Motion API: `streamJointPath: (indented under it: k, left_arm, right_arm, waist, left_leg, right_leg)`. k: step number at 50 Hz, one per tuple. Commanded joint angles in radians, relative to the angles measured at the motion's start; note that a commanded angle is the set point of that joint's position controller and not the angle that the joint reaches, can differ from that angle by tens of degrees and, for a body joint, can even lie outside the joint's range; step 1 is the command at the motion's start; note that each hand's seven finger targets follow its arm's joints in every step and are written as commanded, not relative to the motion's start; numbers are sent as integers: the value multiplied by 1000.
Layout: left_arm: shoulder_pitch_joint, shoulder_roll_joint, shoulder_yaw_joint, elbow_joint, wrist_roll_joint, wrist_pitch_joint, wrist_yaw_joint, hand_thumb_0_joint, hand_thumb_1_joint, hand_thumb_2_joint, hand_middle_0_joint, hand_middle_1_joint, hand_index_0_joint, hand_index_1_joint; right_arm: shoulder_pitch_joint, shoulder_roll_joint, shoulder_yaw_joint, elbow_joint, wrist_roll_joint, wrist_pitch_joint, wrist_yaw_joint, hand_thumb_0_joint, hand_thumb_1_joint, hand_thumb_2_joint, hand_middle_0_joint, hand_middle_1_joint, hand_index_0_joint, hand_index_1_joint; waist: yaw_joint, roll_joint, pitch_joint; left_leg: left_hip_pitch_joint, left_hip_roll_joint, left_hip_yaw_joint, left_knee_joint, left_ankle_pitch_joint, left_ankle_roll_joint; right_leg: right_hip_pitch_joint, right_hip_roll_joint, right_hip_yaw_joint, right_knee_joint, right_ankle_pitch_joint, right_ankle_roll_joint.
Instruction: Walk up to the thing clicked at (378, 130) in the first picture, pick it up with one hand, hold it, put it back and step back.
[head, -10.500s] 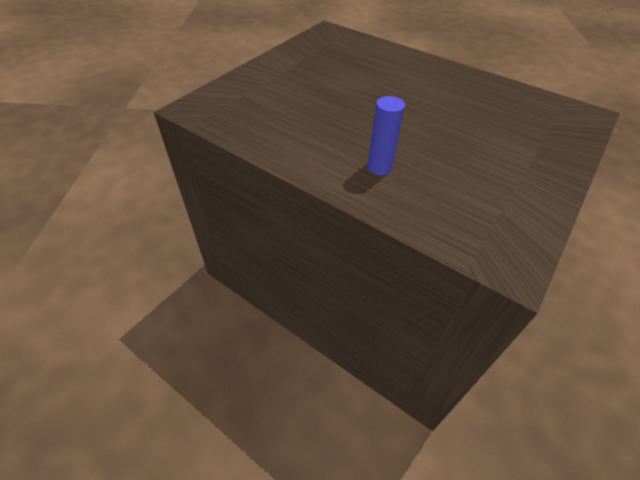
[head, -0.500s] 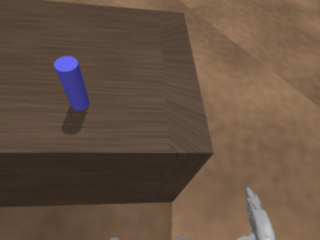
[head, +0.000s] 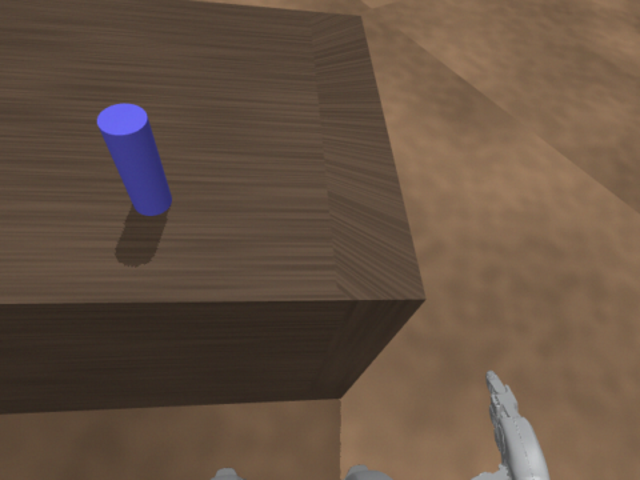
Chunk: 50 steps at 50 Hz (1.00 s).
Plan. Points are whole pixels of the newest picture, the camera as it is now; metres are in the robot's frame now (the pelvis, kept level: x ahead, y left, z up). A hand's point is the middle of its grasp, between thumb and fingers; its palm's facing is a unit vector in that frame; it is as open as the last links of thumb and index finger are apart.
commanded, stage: go down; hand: left
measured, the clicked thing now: (139, 165) +0.51 +0.21 +0.05
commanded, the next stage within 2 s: approach in 0.40 s
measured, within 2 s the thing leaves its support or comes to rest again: neither
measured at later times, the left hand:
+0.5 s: hand out of the picture +0.41 +0.39 +0.15, palm faces +0.22 -0.98 +0.01, open 17.7 cm
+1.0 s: hand (57, 205) +0.46 +0.30 +0.03, palm faces +0.13 -0.99 +0.07, open 17.5 cm
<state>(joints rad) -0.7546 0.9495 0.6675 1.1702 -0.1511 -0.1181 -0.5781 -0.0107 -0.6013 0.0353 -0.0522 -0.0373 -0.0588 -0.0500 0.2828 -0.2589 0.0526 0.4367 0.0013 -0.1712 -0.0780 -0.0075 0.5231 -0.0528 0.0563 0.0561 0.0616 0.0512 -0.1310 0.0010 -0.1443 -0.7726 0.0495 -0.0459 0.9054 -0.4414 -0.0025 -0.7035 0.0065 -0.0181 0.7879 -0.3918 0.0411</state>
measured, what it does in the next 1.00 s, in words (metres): stands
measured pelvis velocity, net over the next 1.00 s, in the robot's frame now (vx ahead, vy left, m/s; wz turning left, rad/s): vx -0.02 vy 0.00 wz -0.01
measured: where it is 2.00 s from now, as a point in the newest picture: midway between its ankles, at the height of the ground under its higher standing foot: outside the picture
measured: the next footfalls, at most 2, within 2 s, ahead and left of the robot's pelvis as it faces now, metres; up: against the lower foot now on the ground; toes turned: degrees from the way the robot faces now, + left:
none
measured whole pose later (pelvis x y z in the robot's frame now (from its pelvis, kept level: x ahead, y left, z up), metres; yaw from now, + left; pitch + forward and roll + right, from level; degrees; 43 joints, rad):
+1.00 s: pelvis -0.02 +0.00 -0.03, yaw +0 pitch +21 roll -4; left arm -0.80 0.71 0.55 1.14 -0.14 -0.26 -0.40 -0.01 -0.56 0.06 -0.06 -0.06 -0.06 -0.07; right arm 0.33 -0.27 0.03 0.18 -0.03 -0.14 -0.01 -0.01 0.55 -0.04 0.06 0.06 0.06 0.05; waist -0.19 -0.03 -0.11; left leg -0.96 0.05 -0.05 1.07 -0.48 0.00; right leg -0.90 0.01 -0.02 0.97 -0.44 0.04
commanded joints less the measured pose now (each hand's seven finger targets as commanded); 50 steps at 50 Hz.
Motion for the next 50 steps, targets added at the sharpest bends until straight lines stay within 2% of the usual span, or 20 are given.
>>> streamJointPath:
  k: [1, 3, 4, 5, 7, 9, 10, 12, 14, 21, 24, 27, 29, 31, 34, 40, 42, 45, 47, 50]
  left_arm:
    - [-282, 397, 52, -227, -29, -65, 3, 0, -611, 26, -58, -40, -56, -45]
    - [-278, 388, 57, -233, -40, -65, 3, 0, -598, 33, -51, -41, -51, -44]
    - [-234, 339, 32, -174, -43, -59, -4, 0, -611, 28, -53, -47, -56, -48]
    - [-255, 360, 39, -219, -43, -66, -3, 0, -611, 31, -57, -51, -58, -54]
    - [-296, 414, 66, -294, -41, -76, 0, 0, -611, 31, -57, -51, -59, -53]
    - [-321, 386, 47, -328, -42, -70, 4, 0, -609, 30, -53, -45, -55, -48]
    - [-327, 349, 31, -323, -44, -65, 3, 0, -601, 31, -56, -45, -56, -49]
    - [-307, 337, 19, -276, -44, -59, 7, 0, -611, 31, -58, -46, -55, -52]
    - [-336, 398, 51, -304, -38, -66, 14, 0, -611, 25, -58, -47, -58, -51]
    - [-285, 326, 10, -203, -37, -63, -9, 0, -611, 17, -55, -36, -58, -37]
    - [-326, 399, 43, -262, -45, -72, -11, 0, -611, 17, -54, -43, -60, -41]
    - [-305, 404, 55, -254, -37, -67, 0, 0, -584, 30, -92, -62, -73, -82]
    - [-293, 344, 29, -222, -34, -72, 4, 0, -591, 42, -88, -66, -67, -89]
    - [-304, 323, 15, -235, -36, -80, 7, 0, -586, 34, -90, -61, -69, -84]
    - [-302, 222, -41, -170, -46, -95, 3, 0, -575, 51, -85, -68, -68, -87]
    - [-362, 115, -89, -194, -46, -139, 60, 0, -546, 60, -67, -62, -60, -74]
    - [-385, 102, -96, -224, -43, -162, 90, 0, -546, 58, -64, -63, -61, -71]
    - [-444, 110, -83, -286, -29, -201, 150, 0, -547, 53, -62, -57, -62, -62]
    - [-451, 70, -95, -254, -25, -221, 185, 0, -567, 48, -64, -56, -64, -60]
    - [-535, 115, -75, -329, 7, -263, 244, 0, -533, 62, -56, -57, -63, -55]
  right_arm:
    - [8, -175, -93, -155, 4, -48, -24, 0, 529, -53, 49, 50, 50, 50]
    - [-4, -173, -87, -180, 6, -51, -22, 0, 532, -53, 49, 50, 49, 50]
    - [21, -176, -91, -153, 6, -47, -21, 0, 532, -52, 49, 50, 49, 50]
    - [19, -155, -63, -158, 4, -47, -17, 0, 531, -53, 49, 50, 49, 50]
    - [19, -183, -94, -172, 6, -49, -25, 0, 533, -52, 49, 50, 50, 50]
    - [10, -195, -110, -177, 7, -50, -24, 0, 530, -53, 49, 50, 50, 50]
    - [1, -169, -83, -179, 6, -51, -23, 0, 531, -53, 49, 50, 50, 50]
    - [5, -197, -118, -140, 7, -54, -30, 0, 529, -54, 49, 50, 49, 50]
    - [2, -203, -119, -147, 5, -56, -29, 0, 529, -53, 49, 50, 49, 50]
    - [19, -155, -70, -190, 3, -53, -20, 0, 531, -53, 49, 50, 50, 50]
    - [29, -180, -81, -175, 3, -49, -18, 0, 531, -52, 49, 50, 50, 50]
    - [31, -190, -90, -204, 1, -49, -15, 0, 541, -47, 49, 50, 49, 50]
    - [26, -159, -62, -218, 2, -48, -10, 0, 541, -48, 49, 50, 49, 50]
    - [30, -160, -71, -211, 1, -47, -12, 0, 539, -48, 49, 50, 49, 50]
    - [27, -180, -84, -249, -3, -56, -6, 0, 555, -44, 49, 50, 49, 50]
    - [85, -179, -89, -304, -10, -43, 21, 0, 565, -41, 49, 50, 49, 50]
    - [90, -209, -131, -349, -11, -37, 29, 0, 569, -39, 49, 50, 49, 50]
    - [113, -196, -127, -368, -22, -23, 45, 0, 566, -40, 49, 50, 49, 50]
    - [96, -187, -123, -390, -26, -15, 55, 0, 561, -42, 49, 50, 49, 50]
    - [108, -187, -132, -431, -43, -4, 61, 0, 568, -43, 49, 51, 49, 51]
  waist:
    - [35, 209, -388]
    - [35, 198, -387]
    - [30, 190, -359]
    - [47, 204, -368]
    - [45, 242, -418]
    - [40, 250, -415]
    - [39, 253, -408]
    - [27, 236, -356]
    - [33, 250, -376]
    - [19, 199, -373]
    - [36, 246, -403]
    - [36, 241, -402]
    - [29, 190, -363]
    - [16, 203, -370]
    - [-9, 194, -337]
    - [-39, 196, -362]
    - [-52, 209, -383]
    - [-49, 240, -405]
    - [-55, 260, -391]
    - [-61, 308, -489]
  left_leg:
    - [372, -20, 3, -80, 509, 10]
    - [357, -21, 5, -83, 495, 11]
    - [357, -17, 2, -82, 511, 9]
    - [341, -21, 3, -76, 514, 8]
    - [378, -24, 6, -73, 537, 7]
    - [409, -18, 2, -85, 536, 1]
    - [419, -15, -1, -87, 539, 0]
    - [401, -11, -8, -95, 519, -3]
    - [405, -12, -11, -90, 507, -4]
    - [354, -27, 9, -68, 483, 12]
    - [373, -23, 2, -61, 536, 7]
    - [394, -14, -7, -64, 556, 1]
    - [347, -17, -5, -59, 528, 6]
    - [340, -23, 4, -46, 506, 13]
    - [320, -16, -2, -36, 451, 6]
    - [326, -3, -20, 3, 469, -3]
    - [336, -2, -20, 14, 454, -8]
    - [322, 0, -22, 38, 445, -14]
    - [291, 6, -30, 49, 430, -20]
    - [304, 5, -24, 91, 463, -20]
  right_leg:
    - [86, 21, -27, -51, 322, -54]
    - [102, 21, -27, -48, 322, -53]
    - [83, 23, -31, -46, 322, -53]
    - [95, 20, -27, -43, 324, -53]
    - [112, 17, -22, -38, 343, -53]
    - [92, 20, -25, -41, 322, -58]
    - [78, 22, -28, -45, 311, -58]
    - [56, 25, -31, -45, 285, -59]
    - [53, 22, -32, -44, 273, -60]
    - [87, 15, -23, -38, 321, -50]
    - [79, 13, -22, -28, 335, -53]
    - [65, 21, -30, -26, 317, -57]
    - [61, 21, -29, -21, 318, -54]
    - [49, 17, -23, -14, 321, -51]
    - [-16, 21, -29, 3, 268, -53]
    - [-106, 24, -42, 50, 253, -58]
    - [-127, 24, -42, 64, 240, -60]
    - [-148, 22, -39, 89, 233, -62]
    - [-181, 23, -40, 110, 207, -67]
    - [-174, 23, -31, 143, 238, -68]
